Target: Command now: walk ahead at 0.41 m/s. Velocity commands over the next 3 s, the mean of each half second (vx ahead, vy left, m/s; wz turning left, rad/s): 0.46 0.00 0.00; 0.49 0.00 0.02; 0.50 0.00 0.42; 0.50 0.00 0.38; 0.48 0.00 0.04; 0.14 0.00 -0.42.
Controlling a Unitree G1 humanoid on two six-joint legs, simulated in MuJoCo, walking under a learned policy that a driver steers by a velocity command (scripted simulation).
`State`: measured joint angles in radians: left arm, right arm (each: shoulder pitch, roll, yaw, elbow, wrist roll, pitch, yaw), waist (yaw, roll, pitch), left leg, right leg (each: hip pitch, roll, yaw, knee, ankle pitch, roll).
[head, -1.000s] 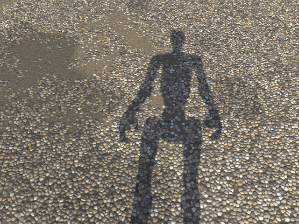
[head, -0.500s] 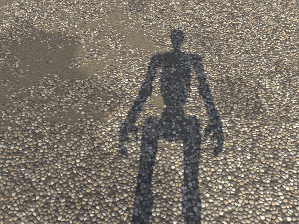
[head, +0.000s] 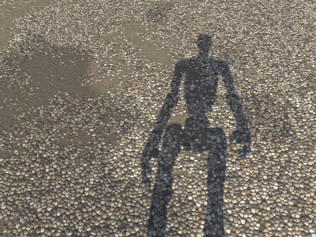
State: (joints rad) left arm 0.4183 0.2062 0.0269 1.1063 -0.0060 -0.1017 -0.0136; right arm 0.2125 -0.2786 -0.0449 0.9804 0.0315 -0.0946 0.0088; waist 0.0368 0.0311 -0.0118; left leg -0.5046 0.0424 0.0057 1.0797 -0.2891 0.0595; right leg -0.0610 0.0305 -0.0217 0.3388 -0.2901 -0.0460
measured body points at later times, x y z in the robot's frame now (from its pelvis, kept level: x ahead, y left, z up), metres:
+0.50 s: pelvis +0.27 +0.07 +0.00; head +0.29 +0.07 +0.45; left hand +0.36 +0.34 -0.13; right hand +0.33 -0.20 -0.14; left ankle +0.30 +0.14 -0.74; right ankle +0.27 -0.09 -0.66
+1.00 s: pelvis +0.57 +0.00 +0.00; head +0.59 -0.01 +0.44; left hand +0.67 +0.26 -0.12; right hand +0.62 -0.27 -0.15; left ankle +0.50 +0.15 -0.65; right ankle +0.62 -0.09 -0.74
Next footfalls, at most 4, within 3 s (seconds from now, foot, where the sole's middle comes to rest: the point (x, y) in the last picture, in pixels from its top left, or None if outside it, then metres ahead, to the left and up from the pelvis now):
0.28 left None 0.34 0.14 -0.78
0.84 right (197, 209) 0.66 -0.09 -0.78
1.40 left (143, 156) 0.94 0.17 -0.78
1.88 right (162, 109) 1.28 0.09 -0.78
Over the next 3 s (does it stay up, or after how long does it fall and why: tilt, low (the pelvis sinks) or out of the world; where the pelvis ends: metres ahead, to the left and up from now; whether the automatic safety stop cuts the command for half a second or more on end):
stays up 1.48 0.33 -0.01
